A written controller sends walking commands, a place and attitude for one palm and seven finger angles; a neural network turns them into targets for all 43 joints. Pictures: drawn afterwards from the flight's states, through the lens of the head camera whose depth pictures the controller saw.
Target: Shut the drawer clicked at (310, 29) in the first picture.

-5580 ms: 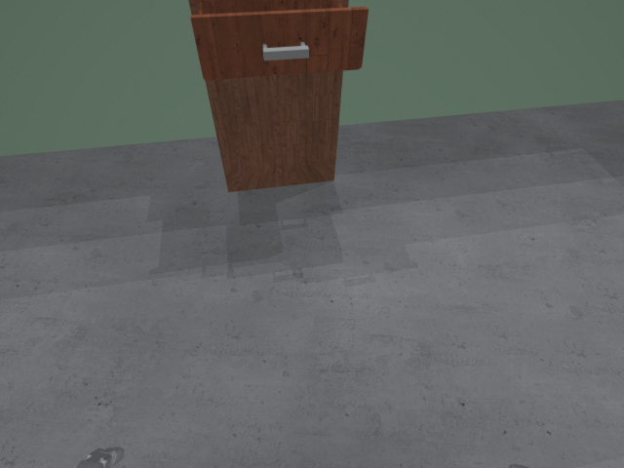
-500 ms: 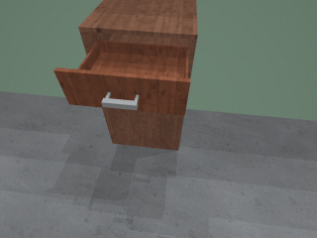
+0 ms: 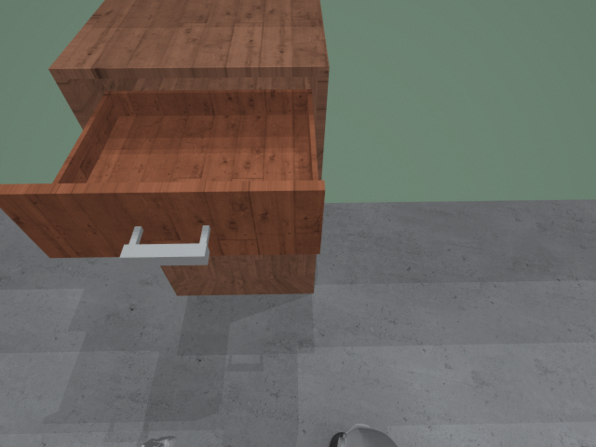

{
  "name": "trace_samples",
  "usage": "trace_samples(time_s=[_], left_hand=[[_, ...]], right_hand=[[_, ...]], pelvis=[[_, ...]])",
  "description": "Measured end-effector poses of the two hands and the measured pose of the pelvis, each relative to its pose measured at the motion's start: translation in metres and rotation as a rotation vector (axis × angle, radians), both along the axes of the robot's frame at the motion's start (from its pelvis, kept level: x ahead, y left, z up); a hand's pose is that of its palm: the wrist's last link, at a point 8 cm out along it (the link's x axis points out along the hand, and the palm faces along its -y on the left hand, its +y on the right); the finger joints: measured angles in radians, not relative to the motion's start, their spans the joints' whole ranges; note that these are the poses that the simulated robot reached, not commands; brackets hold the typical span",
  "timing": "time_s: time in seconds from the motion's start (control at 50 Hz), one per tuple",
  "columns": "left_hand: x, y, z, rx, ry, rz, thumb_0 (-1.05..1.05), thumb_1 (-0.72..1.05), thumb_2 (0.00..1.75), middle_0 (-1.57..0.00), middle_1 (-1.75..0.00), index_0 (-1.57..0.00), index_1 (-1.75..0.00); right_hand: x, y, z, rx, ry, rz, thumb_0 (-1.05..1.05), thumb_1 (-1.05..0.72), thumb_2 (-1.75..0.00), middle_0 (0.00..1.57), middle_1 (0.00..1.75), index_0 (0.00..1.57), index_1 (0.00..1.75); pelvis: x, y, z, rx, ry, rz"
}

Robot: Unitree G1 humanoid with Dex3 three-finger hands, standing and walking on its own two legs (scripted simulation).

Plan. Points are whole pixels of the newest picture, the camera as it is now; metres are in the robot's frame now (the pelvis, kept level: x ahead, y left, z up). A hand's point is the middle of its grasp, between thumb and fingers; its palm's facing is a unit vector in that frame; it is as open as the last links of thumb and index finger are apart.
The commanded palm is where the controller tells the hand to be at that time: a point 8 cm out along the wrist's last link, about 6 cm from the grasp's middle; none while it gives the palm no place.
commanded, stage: take the last steps up to it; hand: left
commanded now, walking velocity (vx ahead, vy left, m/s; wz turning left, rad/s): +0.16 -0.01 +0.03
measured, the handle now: (169, 243) +0.39 +0.20 +0.03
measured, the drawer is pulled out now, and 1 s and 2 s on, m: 0.29 0.29 0.29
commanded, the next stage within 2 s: come to a stop and stand still in 0.04 s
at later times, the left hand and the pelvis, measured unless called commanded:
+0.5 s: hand out of the picture +0.11 +0.19 -0.17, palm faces +0.08 -0.98 -0.20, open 7.3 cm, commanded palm none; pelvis +0.08 +0.00 +0.01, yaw +1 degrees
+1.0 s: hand out of the picture +0.08 +0.15 -0.16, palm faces +0.01 -0.97 -0.24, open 7.3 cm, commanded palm none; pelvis +0.03 -0.03 -0.01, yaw +1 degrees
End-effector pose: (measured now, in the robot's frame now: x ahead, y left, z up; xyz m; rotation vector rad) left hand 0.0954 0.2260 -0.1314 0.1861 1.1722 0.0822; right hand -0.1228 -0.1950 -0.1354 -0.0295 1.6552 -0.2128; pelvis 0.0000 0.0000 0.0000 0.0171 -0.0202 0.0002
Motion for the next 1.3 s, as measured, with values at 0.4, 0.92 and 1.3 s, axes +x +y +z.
trace_samples(time_s=[0.4,0.92,1.3], left_hand=[[0.024,0.003,-0.008,0.007,0.088,0.119,-0.01,0.92,0.90,-0.21,-0.30,-0.20,-0.30],[-0.029,-0.027,-0.006,0.059,0.068,0.071,0.00,0.90,0.90,-0.21,-0.30,-0.20,-0.30],[-0.044,-0.028,-0.002,0.047,0.157,0.070,0.00,0.91,0.90,-0.20,-0.30,-0.20,-0.30]], right_hand=[[0.261,-0.043,0.004,-0.107,-0.399,0.154,0.01,-0.94,-0.90,0.20,0.30,0.20,0.30],[0.195,-0.066,-0.019,-0.043,-0.408,0.128,0.00,-0.91,-0.90,0.20,0.30,0.20,0.30],[0.121,-0.061,-0.010,-0.020,-0.183,0.098,0.01,-0.90,-0.90,0.20,0.30,0.20,0.30]], pelvis=[[0.081,-0.001,0.003,-0.046,-0.021,0.013],[0.038,-0.029,-0.009,-0.017,-0.055,0.015],[0.039,-0.038,0.002,-0.016,-0.011,0.008]])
